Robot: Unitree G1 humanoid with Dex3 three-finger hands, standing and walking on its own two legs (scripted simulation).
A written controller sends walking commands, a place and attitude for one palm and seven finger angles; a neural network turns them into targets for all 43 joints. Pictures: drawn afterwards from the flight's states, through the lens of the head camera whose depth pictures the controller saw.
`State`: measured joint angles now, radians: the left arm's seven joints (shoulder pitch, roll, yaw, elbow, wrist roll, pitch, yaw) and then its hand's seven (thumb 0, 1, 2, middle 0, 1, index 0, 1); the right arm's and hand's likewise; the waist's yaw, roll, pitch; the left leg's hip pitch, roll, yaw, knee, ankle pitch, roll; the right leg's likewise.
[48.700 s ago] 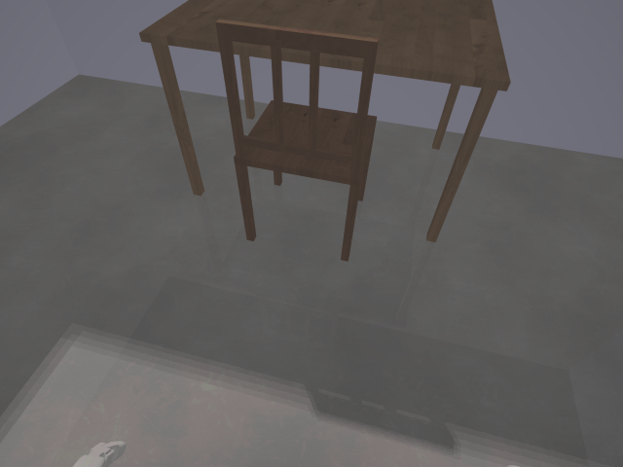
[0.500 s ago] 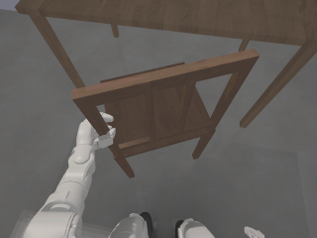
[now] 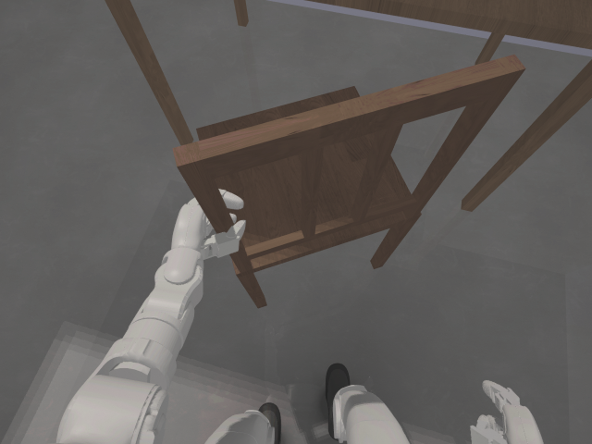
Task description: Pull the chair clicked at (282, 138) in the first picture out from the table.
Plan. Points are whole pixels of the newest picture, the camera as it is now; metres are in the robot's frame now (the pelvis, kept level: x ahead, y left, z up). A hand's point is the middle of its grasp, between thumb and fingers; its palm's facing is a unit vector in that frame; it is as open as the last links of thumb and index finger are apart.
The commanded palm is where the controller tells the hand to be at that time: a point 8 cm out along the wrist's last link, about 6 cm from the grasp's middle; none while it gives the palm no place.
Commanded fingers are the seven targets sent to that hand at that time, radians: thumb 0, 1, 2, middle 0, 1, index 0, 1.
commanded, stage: step backward, pulling the chair out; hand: left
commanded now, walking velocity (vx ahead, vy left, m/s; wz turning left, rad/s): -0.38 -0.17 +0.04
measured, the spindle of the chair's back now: (309, 197) +0.46 -0.02 -0.09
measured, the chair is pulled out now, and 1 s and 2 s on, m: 0.24 0.40 0.50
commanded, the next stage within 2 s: stop walking, hand still on the chair in 1.56 s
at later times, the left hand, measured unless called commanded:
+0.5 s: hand (239, 293) +0.30 +0.08 -0.07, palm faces -0.04 -0.98 -0.20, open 5.8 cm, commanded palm +0.27 +0.14 -0.07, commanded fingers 0.00 0.90 0.90 -0.50 -1.45 -0.50 -1.45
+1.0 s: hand (236, 360) +0.21 +0.08 -0.07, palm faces -0.08 -0.97 -0.21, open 5.9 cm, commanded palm +0.20 +0.13 -0.06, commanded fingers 0.00 0.90 0.90 -0.50 -1.45 -0.50 -1.45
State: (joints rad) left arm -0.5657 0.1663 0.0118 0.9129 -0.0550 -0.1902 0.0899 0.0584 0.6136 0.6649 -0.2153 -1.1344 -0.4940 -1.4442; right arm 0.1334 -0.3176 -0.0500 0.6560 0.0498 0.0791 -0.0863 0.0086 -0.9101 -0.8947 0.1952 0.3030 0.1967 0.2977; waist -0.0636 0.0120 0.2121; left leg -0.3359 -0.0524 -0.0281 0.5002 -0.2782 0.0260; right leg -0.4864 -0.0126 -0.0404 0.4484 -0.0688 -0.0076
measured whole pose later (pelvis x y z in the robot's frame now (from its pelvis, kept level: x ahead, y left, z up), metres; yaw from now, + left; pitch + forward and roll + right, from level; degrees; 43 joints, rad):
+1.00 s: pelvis -0.17 -0.01 -0.01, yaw +1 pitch +5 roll +2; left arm -0.58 0.14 -0.02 1.02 -0.03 -0.20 0.10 -0.02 0.59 0.69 -0.16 -1.15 -0.47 -1.41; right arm 0.21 -0.25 -0.01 0.72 0.05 0.02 -0.09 0.01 -0.91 -0.89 0.20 0.30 0.20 0.30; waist -0.07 0.02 0.17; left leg -0.34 -0.01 0.03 0.60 -0.34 -0.01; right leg -0.63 -0.04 -0.02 0.53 -0.13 0.00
